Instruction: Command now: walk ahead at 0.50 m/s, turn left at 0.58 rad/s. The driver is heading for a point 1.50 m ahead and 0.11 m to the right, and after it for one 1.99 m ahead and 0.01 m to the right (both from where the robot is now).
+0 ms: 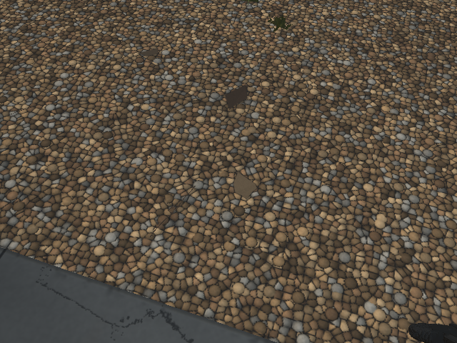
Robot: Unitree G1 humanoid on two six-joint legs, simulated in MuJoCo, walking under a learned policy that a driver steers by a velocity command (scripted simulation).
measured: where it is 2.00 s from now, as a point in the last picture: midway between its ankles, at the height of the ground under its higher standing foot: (278, 164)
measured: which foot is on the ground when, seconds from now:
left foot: down 0.00-0.52, up 0.54-0.98, down 1.00-1.00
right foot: down 0.00-0.00, up 0.02-0.50, down 0.52-1.00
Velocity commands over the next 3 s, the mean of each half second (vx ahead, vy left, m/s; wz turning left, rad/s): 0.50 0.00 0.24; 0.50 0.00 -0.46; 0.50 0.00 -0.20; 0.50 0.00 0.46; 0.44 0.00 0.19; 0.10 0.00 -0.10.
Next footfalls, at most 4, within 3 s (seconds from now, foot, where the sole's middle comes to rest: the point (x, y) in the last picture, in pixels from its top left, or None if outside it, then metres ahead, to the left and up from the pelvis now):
0.52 right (271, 324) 0.49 -0.09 -0.75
1.00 left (214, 230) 0.78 0.09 -0.75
1.50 right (313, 193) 0.95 -0.24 -0.75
2.00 left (248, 124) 1.26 -0.01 -0.75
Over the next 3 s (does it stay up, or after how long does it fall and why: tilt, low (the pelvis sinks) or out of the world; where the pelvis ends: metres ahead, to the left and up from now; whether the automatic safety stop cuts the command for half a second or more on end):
stays up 1.50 -0.08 0.01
